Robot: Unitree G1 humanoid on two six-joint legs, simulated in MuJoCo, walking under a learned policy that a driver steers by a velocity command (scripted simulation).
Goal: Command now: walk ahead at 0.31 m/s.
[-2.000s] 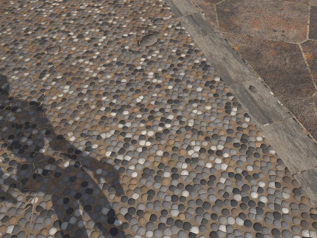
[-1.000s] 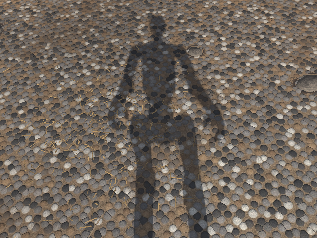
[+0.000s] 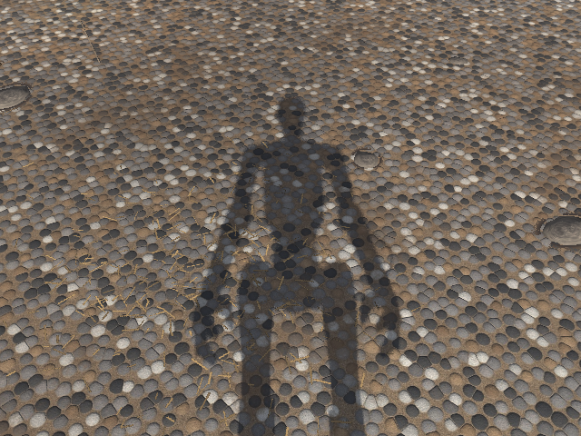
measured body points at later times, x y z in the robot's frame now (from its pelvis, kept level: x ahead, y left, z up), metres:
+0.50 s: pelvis +0.21 -0.02 -0.03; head +0.25 -0.02 +0.42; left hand +0.43 +0.19 -0.14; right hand +0.09 -0.24 -0.17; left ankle +0.00 +0.09 -0.73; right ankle +0.33 -0.09 -0.74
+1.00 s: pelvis +0.50 -0.06 -0.01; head +0.54 -0.08 +0.44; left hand +0.52 +0.22 -0.14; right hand +0.66 -0.34 -0.10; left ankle +0.69 +0.00 -0.72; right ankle +0.33 -0.09 -0.74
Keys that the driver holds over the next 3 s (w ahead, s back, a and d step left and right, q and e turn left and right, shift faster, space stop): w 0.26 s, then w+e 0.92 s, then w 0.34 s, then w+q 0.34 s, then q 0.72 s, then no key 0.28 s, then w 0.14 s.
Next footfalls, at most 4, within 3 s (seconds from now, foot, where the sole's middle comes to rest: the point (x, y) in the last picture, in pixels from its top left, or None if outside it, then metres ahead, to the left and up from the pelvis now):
0.50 right None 0.37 -0.10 -0.78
1.04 left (311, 370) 0.73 -0.02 -0.78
1.54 right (430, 340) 0.82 -0.34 -0.78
2.06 left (408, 247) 1.14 -0.33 -0.78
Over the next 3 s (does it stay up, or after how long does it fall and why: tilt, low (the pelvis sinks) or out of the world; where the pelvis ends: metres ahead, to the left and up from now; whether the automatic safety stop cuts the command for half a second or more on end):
stays up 1.05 -0.41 0.00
